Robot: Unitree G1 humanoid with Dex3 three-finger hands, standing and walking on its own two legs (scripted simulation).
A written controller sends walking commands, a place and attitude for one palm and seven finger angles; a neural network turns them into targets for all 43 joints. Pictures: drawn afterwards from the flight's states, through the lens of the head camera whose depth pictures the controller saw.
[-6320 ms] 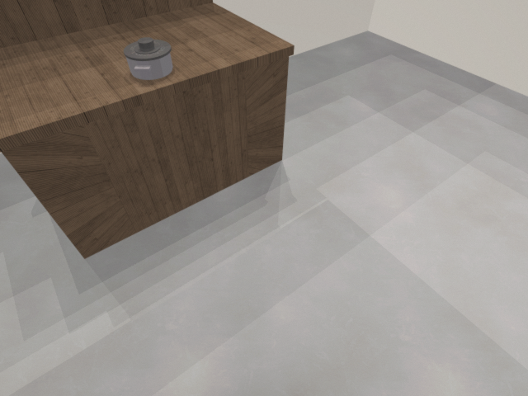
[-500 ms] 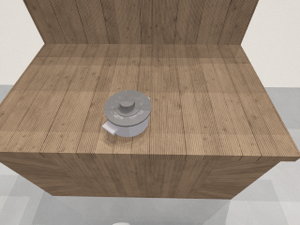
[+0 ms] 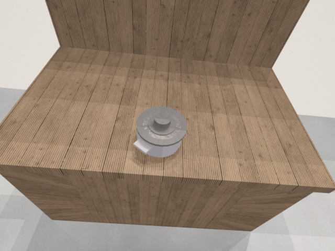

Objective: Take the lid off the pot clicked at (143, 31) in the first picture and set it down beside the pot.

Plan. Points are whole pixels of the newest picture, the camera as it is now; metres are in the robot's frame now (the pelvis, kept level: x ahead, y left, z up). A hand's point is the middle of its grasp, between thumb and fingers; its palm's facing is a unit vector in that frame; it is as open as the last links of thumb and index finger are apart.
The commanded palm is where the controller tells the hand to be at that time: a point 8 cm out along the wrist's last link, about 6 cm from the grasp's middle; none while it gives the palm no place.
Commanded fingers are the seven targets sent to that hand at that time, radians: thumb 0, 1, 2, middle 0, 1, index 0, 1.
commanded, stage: come to a stop and stand still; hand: left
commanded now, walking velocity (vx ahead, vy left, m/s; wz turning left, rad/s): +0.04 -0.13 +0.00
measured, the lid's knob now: (162, 120) +0.49 +0.05 +0.00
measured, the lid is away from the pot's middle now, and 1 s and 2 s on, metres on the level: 0.00 0.00 0.00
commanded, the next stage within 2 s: look again from close up in 1.40 s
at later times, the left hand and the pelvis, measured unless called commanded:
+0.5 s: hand out of the picture -0.03 +0.08 -0.18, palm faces +0.05 -0.99 -0.16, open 7.4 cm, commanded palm none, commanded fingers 0.00 0.90 0.90 -0.20 -0.30 -0.20 -0.30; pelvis +0.00 -0.07 -0.01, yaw +1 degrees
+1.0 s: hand out of the picture -0.02 +0.11 -0.18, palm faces +0.07 -0.98 -0.19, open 7.4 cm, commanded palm none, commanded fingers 0.00 0.90 0.90 -0.20 -0.30 -0.20 -0.30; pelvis +0.01 -0.05 -0.01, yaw +1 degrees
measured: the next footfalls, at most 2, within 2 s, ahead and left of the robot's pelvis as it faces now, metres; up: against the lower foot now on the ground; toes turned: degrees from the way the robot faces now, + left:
right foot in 0.20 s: -0.04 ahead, -0.15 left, +0.00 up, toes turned -1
